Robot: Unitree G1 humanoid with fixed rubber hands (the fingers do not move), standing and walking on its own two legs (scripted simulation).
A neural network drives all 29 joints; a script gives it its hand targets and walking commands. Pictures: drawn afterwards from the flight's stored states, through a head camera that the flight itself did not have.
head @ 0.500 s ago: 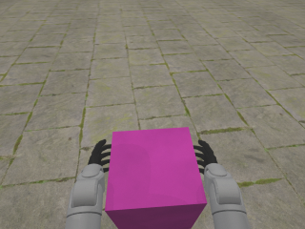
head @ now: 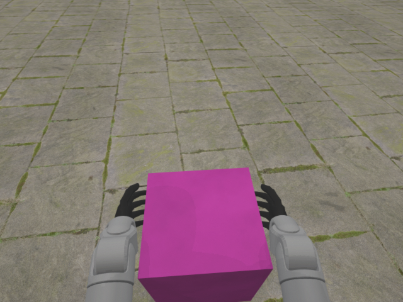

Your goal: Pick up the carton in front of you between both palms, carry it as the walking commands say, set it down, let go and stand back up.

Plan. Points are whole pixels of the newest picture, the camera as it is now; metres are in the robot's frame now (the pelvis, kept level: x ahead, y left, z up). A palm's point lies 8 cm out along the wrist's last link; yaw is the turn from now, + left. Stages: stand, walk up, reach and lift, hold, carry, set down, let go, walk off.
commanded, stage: hold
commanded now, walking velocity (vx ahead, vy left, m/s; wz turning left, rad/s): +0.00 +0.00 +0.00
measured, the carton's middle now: (202, 240) +0.28 +0.00 -0.04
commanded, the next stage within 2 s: set down in 0.18 s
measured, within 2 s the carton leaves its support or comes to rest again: neither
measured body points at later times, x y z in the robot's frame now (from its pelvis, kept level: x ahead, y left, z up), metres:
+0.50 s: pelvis -0.05 +0.02 -0.01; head -0.03 +0.04 +0.43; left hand +0.32 +0.14 +0.00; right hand +0.28 -0.16 +0.00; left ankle +0.06 +0.12 -0.74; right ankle -0.05 -0.10 -0.74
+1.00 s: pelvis -0.07 +0.02 -0.13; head +0.14 +0.02 +0.27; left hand +0.35 +0.14 -0.21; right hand +0.34 -0.16 -0.21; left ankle +0.06 +0.12 -0.74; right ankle -0.05 -0.10 -0.74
